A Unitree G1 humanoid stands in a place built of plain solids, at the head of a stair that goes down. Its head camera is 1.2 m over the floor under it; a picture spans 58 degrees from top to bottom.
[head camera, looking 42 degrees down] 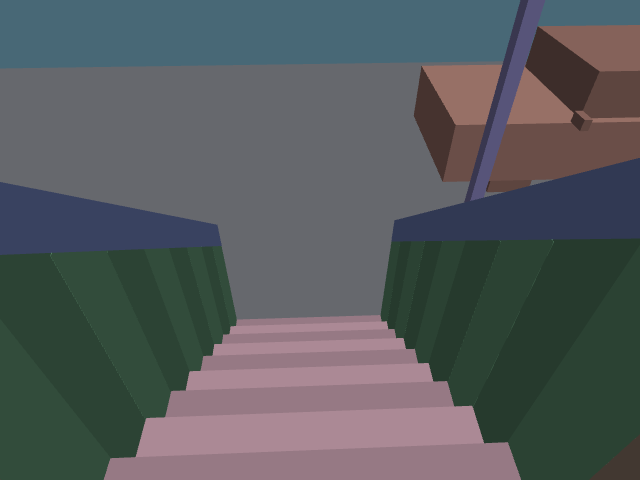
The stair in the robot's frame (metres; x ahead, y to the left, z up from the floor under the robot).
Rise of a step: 0.20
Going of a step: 0.22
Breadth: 1.25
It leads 2 degrees to the left of straight ahead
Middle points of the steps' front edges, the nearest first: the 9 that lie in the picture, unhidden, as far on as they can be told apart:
0.57 0.03 -0.20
0.80 0.03 -0.40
1.02 0.04 -0.61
1.24 0.05 -0.81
1.46 0.06 -1.01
1.69 0.07 -1.22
1.91 0.08 -1.42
2.13 0.09 -1.62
2.36 0.10 -1.82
